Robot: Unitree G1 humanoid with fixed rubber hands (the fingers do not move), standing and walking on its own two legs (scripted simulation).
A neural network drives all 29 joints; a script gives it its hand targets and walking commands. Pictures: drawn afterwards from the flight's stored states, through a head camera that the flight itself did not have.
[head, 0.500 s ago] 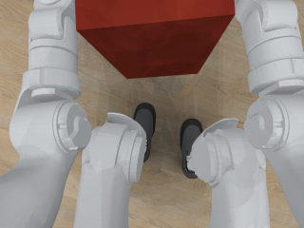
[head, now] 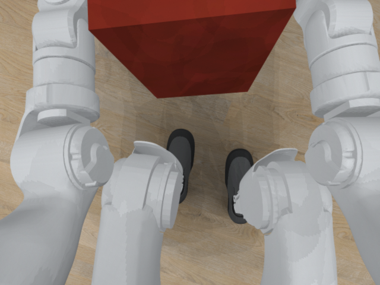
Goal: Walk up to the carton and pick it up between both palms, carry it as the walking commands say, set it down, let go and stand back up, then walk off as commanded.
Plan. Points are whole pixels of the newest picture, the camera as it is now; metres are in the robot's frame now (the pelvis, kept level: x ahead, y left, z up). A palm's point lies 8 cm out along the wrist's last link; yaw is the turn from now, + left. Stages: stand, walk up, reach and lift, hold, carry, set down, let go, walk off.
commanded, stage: set down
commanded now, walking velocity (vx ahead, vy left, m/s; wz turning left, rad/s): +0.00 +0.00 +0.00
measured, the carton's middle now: out of the picture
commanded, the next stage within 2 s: let go in 1.96 s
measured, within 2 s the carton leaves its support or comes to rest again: rests again in 0.42 s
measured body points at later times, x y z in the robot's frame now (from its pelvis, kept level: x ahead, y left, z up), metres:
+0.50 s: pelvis +0.00 +0.00 +0.00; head +0.39 -0.01 +0.22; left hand +0.55 +0.23 -0.19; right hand +0.58 -0.10 -0.20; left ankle +0.16 +0.09 -0.34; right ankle +0.11 -0.08 -0.34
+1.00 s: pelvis +0.00 +0.00 +0.01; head +0.36 -0.01 +0.26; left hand +0.56 +0.24 -0.11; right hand +0.60 -0.12 -0.12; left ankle +0.16 +0.09 -0.34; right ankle +0.11 -0.08 -0.34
